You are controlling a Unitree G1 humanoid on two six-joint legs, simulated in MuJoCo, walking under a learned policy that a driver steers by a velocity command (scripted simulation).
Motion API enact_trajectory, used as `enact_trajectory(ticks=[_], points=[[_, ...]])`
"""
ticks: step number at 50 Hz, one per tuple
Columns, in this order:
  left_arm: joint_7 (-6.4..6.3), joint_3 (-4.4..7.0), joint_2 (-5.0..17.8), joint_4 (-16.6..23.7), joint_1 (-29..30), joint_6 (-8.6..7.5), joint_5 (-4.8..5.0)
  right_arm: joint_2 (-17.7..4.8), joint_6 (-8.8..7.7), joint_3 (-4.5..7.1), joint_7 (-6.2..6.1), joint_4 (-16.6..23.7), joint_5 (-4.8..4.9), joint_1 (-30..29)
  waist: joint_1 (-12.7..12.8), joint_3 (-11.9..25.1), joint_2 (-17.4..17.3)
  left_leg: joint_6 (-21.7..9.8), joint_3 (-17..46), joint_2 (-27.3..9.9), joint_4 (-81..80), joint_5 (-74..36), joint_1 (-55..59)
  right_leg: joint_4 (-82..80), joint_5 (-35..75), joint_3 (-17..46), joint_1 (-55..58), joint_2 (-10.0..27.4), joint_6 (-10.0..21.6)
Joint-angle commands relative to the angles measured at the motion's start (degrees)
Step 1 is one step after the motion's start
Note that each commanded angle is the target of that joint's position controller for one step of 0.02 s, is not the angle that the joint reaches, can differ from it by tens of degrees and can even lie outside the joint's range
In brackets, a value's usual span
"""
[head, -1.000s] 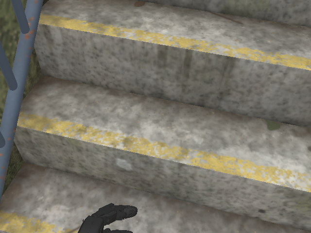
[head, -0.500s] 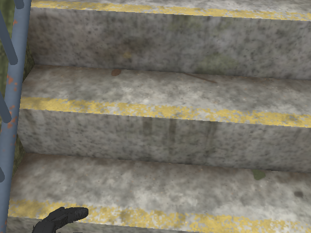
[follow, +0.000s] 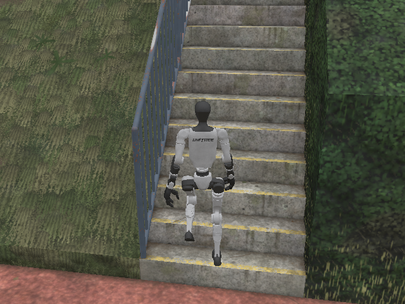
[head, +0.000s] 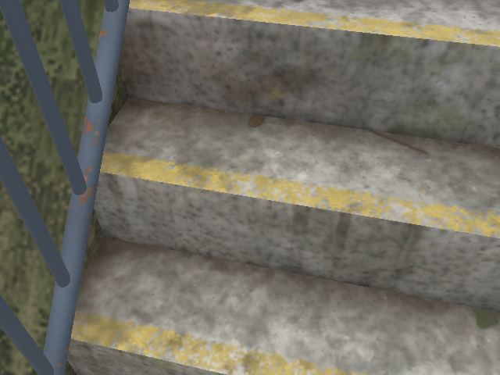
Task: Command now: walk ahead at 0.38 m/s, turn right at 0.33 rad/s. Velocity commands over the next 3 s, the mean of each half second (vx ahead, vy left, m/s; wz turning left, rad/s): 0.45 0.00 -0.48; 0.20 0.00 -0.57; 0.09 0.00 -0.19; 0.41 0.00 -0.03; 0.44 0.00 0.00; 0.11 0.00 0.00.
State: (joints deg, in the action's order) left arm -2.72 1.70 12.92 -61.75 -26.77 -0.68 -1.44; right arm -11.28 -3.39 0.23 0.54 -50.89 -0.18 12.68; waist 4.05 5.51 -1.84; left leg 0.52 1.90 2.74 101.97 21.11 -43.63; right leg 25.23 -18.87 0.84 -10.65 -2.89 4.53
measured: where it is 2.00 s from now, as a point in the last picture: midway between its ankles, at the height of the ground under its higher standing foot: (307, 209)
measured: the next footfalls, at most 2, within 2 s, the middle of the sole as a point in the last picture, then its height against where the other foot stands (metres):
left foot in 0.22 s outside the picture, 0.21 m higher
right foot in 0.86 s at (385, 356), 0.21 m higher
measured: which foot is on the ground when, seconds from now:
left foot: up 0.00-0.20, down 0.22-0.90, up 0.92-1.00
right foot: down 0.00-0.24, up 0.26-0.84, down 0.86-1.00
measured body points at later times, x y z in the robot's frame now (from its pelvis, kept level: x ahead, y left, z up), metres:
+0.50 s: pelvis +0.18 +0.10 +0.19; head +0.13 +0.13 +0.63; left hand +0.45 +0.25 +0.14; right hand +0.12 -0.14 +0.04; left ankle +0.23 +0.21 -0.53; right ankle +0.18 -0.05 -0.23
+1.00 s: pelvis +0.31 -0.03 +0.29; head +0.34 -0.05 +0.74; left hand +0.61 +0.08 +0.21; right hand +0.26 -0.32 +0.17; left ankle +0.27 +0.20 -0.23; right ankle +0.40 -0.15 -0.32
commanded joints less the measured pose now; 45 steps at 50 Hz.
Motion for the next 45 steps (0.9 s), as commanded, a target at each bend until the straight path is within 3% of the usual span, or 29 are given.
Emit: enact_trajectory(ticks=[1, 3, 6, 8, 9, 10, 11, 12, 13, 14, 15, 16, 17, 18, 19, 22, 25, 28, 30, 34, 36, 38, 39, 40, 41, 42, 43, 44, 45], points=[[0.72, -0.66, 0.49, 0.08, -7.65, -0.38, -0.78, 5.29, -4.37, -3.54, 1.55, 12.98, 0.13, -14.83, 1.31, -10.41, 2.43, 0.14, 0.64, -3.16, 29.92, 5.15, -45.96, -10.05, 11.16, 23.28, 23.96, 18.39, 11.92], [0.23, -1.41, -1.05, 1.13, -6.26, -0.73, -0.21, 6.23, -4.32, -5.56, 2.3, 18.59, 0.47, -17.03, -0.44, -11.57, 4.08, -0.06, 2.13, -8.01, 32.65, 9.3, -49.54, -11.6, 13.1, 21.24, 18.76, 19.91, 9.45], [-1.33, -0.63, 3.27, 4.45, -0.18, -1.36, 0.88, 6.37, -3.37, -8.09, 1.56, 26.91, 0.46, -20.7, -2.82, -12.39, 5.18, 0.48, 0.66, -12.67, 21.55, 6.34, -42.66, -19.08, 7.41, 17.12, 1.68, 18.57, 6.19], [-1.58, -0.45, 4.02, 4.33, -0.22, -1.67, 4.82, 6.46, -3.72, -10.13, 1.09, 33.63, -0.78, -29.85, -3.77, -10.83, 4.26, -2.52, -7.63, -13.9, -14.85, -8.72, -6.78, -33.5, 5.88, 10.43, -24.91, 13.4, 6.67], [-1.42, 1.04, 9.06, 2.36, -6.53, -1.66, 7.0, 6.41, -2.89, -9.85, -0.39, 33.65, -0.36, -30.4, -4.17, -3.17, 9.84, -3.34, -13.5, -8.37, -23.67, 8.94, 14.6, -33.26, 26.25, 9.93, -27.12, 11.43, 7.26], [0.25, 0.97, 10.48, 2.28, -9.64, -3.12, 4.27, 2.08, -2.67, -5.89, -1.29, 30.21, 0.99, -18.92, -9.21, 8.03, 14.57, -4.49, -17.47, -0.55, -19.75, 12.05, 31.22, -21.9, 79.35, 8.39, -19.21, 12.28, 7.93], [0.16, 3.7, 15.96, 4.17, -2.73, -2.85, 1.97, -6.57, -1.58, -0.97, -2.7, 23.59, -0.44, -1.73, -18.0, 16.28, 21.4, -6.4, -5.15, -3.22, -25.19, 14.78, 29.97, -2.17, 113.09, 7.32, -3.35, 13.06, 4.42], [-0.22, 4.94, 18.42, 8.11, 6.43, -3.65, 2.37, -16.27, -1.42, 2.41, -2.33, 18.18, -1.58, 14.08, -24.28, 22.41, 11.5, -9.32, 16.76, -10.47, -42.05, 12.64, 39.79, 17.75, 102.15, 9.42, -5.05, 12.36, 1.97], [1.41, 2.67, 4.35, 12.85, 7.44, -4.47, 1.88, -24.76, -0.18, 4.9, -2.31, 11.87, -3.58, 20.15, -19.31, 29.21, -26.79, -16.91, 51.49, -27.26, -76.05, 8.84, 51.65, 41.51, 38.09, 7.98, -24.45, -1.82, 1.06], [3.84, 2.08, -0.12, 10.21, 6.68, -5.34, 0.97, -19.31, 0.26, 3.6, -2.6, 11.43, -4.28, 18.01, -16.33, 31.05, -21.79, -17.13, 67.24, -29.78, -85.45, 29.69, 45.69, 74.54, 18.24, 16.7, -30.34, -4.66, 0.31], [6.56, 0.55, -4.45, 15.4, 12.98, -6.06, 1.12, -13.35, 1.89, 2.27, -2.4, 8.54, -1.37, 9.8, -11.32, 20.56, -18.23, -12.39, 60.81, -28.75, -85.71, 41.25, 36.85, 89.11, 17.83, 16.84, -40.89, -1.99, 2.25], [7.46, -0.72, -6.43, 19.91, 18.22, -5.17, 1.31, -7.71, 3.0, 0.9, -2.63, 5.27, -0.38, 3.07, -7.14, 6.65, -12.88, -9.87, 45.49, -26.85, -80.49, 40.41, 26.01, 94.06, 15.96, 12.38, -47.69, 0.13, 3.13], [7.1, -2.17, -8.74, 23.05, 20.85, -3.7, 0.97, 0.33, 2.88, -0.95, -2.42, 2.96, -1.74, -2.64, -2.97, -3.99, -8.23, -7.28, 31.21, -26.02, -74.99, 33.75, 14.82, 96.01, 15.58, 10.74, -52.1, 1.52, 4.49], [6.76, -2.52, -8.4, 22.16, 16.79, -2.07, 1.68, 5.94, 2.45, -2.22, -1.86, 0.63, -2.86, -5.56, 1.26, -7.25, -5.72, -4.22, 19.96, -23.63, -72.16, 26.37, 8.6, 96.92, 16.25, 9.4, -49.91, 2.51, 5.56], [6.69, -2.7, -7.68, 20.68, 12.48, -1.07, 2.54, 7.35, 1.85, -2.42, -1.33, -0.89, -2.86, -6.31, 3.74, -8.22, -3.7, -2.78, 11.84, -22.31, -72.76, 20.43, 6.43, 97.16, 18.5, 8.87, -48.48, 2.39, 6.14], [5.64, -4.32, -7.7, 21.2, 14.9, -0.68, 1.77, 3.11, 0.42, -1.39, -0.46, -3.17, -3.57, -3.19, 3.71, -7.75, -1.19, -4.07, -0.89, -22.21, -79.95, 8.12, 10.29, 97.3, 24.85, 7.14, -54.89, 2.19, 5.04], [2.67, -3.75, -5.25, 20.63, 17.33, 0.83, 1.5, 0.26, 0.58, -1.71, -0.14, -2.68, -5.08, -2.58, 2.41, -7.77, 0.3, -6.9, -5.4, -23.46, -84.41, 3.7, 14.43, 107.58, 25.11, 5.42, -61.86, 0.27, 1.28], [1.27, -3.27, -3.79, 22.9, 23.57, 1.18, 0.04, -2.04, 0.76, -1.69, -0.58, -3.14, -3.96, 2.81, -0.52, -9.6, 2.58, -6.49, -10.09, -24.03, -86.16, -2.07, 24.11, 105.04, 23.42, 4.8, -69.62, 2.05, -0.89], [1.14, -3.48, -3.94, 24.38, 25.44, 1.26, 1.27, -3.56, 1.36, -1.55, -1.68, -3.67, -3.2, 7.71, -2.25, -10.08, 1.56, -6.6, -11.09, -25.7, -87.45, -7.34, 32.86, 110.12, 18.65, 5.33, -76.89, 3.91, -2.18], [2.26, -3.79, -4.69, 28.75, 31.27, 1.26, 2.04, -6.02, 1.97, 0.11, -3.67, -1.83, -2.41, 11.69, -5.44, -9.39, -2.09, -7.28, -13.63, -26.28, -89.24, -9.94, 41.25, 104.95, 17.55, 3.18, -79.36, 8.42, -3.9], [3.09, -5.1, -6.41, 31.9, 36.81, 1.05, 2.24, -7.13, 3.16, 1.39, -4.37, -0.89, -2.07, 13.31, -7.6, -8.55, -4.28, -7.84, -13.84, -25.59, -91.5, -5.85, 46.52, 95.65, 13.39, -1.44, -80.97, 11.7, -5.03], [4.03, -6.3, -8.42, 35.87, 40.68, 1.4, 3.0, -8.52, 5.26, 2.71, -5.76, -0.73, -0.6, 12.72, -7.81, -9.32, -7.64, -7.15, -16.24, -24.53, -92.86, -15.3, 52.14, 89.31, 4.4, -2.68, -82.31, 14.79, -5.99], [4.49, -7.05, -8.51, 37.66, 41.61, 1.61, 2.25, -8.51, 5.79, 3.01, -6.62, -0.06, 0.04, 11.92, -7.91, -8.07, -7.26, -7.25, -17.03, -24.36, -93.62, -19.52, 52.93, 83.44, 2.44, -3.38, -79.38, 16.22, -6.05], [5.58, -8.63, -9.42, 39.59, 44.78, 2.12, 2.1, -12.56, 7.3, 4.39, -6.76, 1.65, 1.87, 8.47, -7.85, -9.03, -6.4, -9.18, -19.75, -22.4, -99.54, -19.4, 45.95, 64.78, -3.81, -10.45, -66.81, 15.88, -5.63], [5.3, -8.39, -9.88, 39.47, 43.91, 3.13, 3.24, -14.86, 7.99, 5.54, -6.88, 2.25, 2.4, 8.52, -6.53, -7.05, -10.02, -9.43, -19.25, -24.44, -99.2, -32.19, 42.85, 56.93, -16.22, -9.81, -53.34, 14.54, -3.51], [5.09, -6.39, -4.86, 36.99, 37.06, 3.92, 2.98, -15.08, 8.0, 5.5, -6.24, 1.58, 2.15, 9.46, -5.4, -1.81, -5.39, -11.3, -21.37, -25.12, -94.9, -56.51, 42.58, 54.44, -15.28, -18.91, -39.61, 7.71, -2.11], [4.77, -3.67, -0.04, 34.86, 26.76, 3.03, 3.26, -17.37, 5.78, 5.56, -5.47, 0.99, 2.64, 11.27, -1.43, 0.48, -12.92, -11.26, -21.21, -25.02, -86.29, -94.78, 46.3, 51.24, -11.62, -16.71, -31.95, 3.5, 1.4], [4.86, -0.3, 7.57, 32.2, 14.11, 2.34, 2.9, -18.95, 4.16, 5.27, -3.96, 1.99, 2.29, 8.39, 4.98, 10.0, -14.15, -9.37, -20.93, -22.76, -71.71, -108.84, 47.48, 40.56, -10.01, -9.96, -17.75, -1.29, 6.46], [3.54, 2.69, 13.7, 30.07, 8.09, 3.13, 2.47, -15.07, 1.39, 3.92, -2.89, 5.65, 0.43, 8.0, 6.99, 15.76, -2.68, -3.75, -16.09, -16.04, -48.89, -93.06, 21.81, 31.3, -10.66, 18.96, 1.39, 8.04, 15.02]])
Over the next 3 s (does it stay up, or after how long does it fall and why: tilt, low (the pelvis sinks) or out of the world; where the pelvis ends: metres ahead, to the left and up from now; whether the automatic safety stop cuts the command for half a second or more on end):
stays up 0.54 0.12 0.44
